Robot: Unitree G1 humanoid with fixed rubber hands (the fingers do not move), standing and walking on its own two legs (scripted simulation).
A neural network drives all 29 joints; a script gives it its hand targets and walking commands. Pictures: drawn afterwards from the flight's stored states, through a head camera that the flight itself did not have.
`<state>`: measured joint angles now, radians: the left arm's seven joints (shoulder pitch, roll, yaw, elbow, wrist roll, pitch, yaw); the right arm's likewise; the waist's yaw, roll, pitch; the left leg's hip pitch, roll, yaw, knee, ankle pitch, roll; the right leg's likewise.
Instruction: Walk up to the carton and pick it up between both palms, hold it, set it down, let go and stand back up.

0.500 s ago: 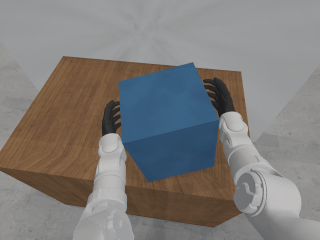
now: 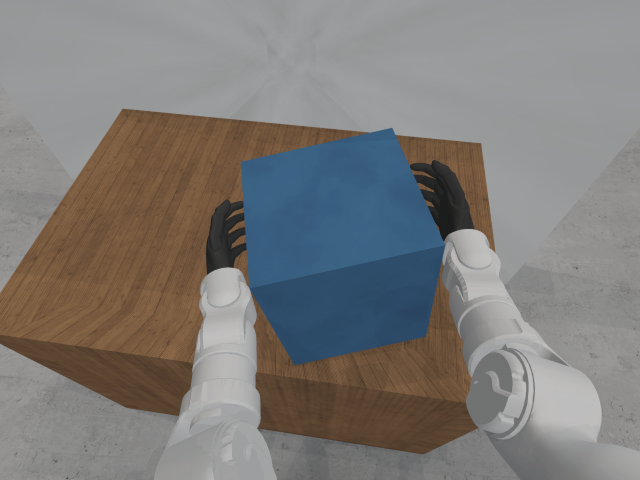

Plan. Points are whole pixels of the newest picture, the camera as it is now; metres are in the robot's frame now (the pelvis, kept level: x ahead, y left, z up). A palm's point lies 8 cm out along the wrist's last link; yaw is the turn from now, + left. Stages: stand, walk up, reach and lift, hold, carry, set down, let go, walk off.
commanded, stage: set down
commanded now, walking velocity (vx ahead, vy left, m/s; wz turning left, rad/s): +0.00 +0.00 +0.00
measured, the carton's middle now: (339, 255) +0.41 +0.06 -0.02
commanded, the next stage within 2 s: none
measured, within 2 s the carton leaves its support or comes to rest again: rests again in 1.08 s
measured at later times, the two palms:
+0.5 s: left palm (224, 263) +0.35 +0.20 +0.03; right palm (454, 227) +0.43 -0.09 +0.06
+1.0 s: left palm (235, 255) +0.36 +0.19 +0.02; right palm (462, 231) +0.44 -0.10 +0.04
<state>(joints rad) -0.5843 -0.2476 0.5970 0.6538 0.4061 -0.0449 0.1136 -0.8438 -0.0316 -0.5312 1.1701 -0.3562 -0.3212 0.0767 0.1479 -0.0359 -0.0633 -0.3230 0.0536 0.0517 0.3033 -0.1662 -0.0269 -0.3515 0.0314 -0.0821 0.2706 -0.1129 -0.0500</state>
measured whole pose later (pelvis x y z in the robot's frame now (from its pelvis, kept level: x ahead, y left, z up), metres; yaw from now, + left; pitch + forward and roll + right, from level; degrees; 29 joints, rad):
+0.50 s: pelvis +0.00 +0.00 +0.00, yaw +0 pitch +11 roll +0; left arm -0.58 -0.26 0.60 0.63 0.44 -0.05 0.10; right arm -0.81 -0.01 -0.56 1.12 -0.37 -0.31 0.09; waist 0.14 -0.05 -0.07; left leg -0.34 0.05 0.06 0.31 -0.17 -0.02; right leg -0.36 0.03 -0.08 0.27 -0.11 -0.05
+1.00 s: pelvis +0.00 +0.00 +0.00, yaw -2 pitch +15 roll -1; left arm -0.63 -0.14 0.40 0.81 0.26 -0.11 0.20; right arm -0.85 -0.15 -0.25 1.26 -0.07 -0.27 0.04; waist 0.17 -0.05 -0.11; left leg -0.43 0.07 0.08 0.38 -0.20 -0.03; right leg -0.46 0.05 -0.05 0.31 -0.12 -0.05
